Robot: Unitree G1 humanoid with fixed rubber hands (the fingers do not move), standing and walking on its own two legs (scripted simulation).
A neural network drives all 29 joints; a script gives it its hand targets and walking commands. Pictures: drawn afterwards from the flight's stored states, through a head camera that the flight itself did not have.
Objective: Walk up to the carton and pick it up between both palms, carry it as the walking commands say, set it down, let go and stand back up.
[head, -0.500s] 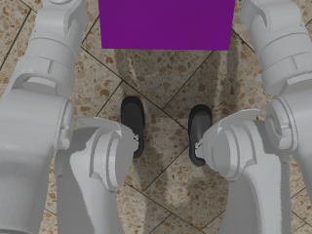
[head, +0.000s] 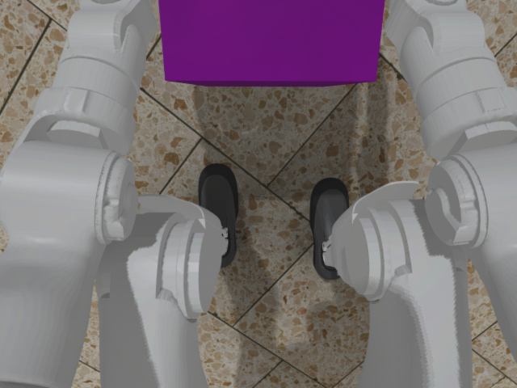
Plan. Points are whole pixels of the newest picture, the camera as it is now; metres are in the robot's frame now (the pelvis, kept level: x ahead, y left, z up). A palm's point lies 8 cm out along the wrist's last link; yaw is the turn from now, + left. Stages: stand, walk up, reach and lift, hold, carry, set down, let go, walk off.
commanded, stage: reach and lift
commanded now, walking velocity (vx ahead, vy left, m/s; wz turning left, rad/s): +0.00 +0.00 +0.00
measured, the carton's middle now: out of the picture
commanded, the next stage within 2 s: none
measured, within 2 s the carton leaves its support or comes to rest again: leaves its support in 0.38 s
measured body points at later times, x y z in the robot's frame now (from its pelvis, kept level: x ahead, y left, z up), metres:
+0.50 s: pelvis +0.00 -0.01 -0.01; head +0.37 +0.01 +0.23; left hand +0.57 +0.16 -0.18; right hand +0.57 -0.13 -0.17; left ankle +0.15 +0.11 -0.34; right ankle +0.13 -0.12 -0.34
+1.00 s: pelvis -0.01 -0.01 +0.00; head +0.34 +0.01 +0.27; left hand +0.57 +0.16 -0.12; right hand +0.57 -0.13 -0.12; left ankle +0.15 +0.11 -0.34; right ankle +0.13 -0.12 -0.34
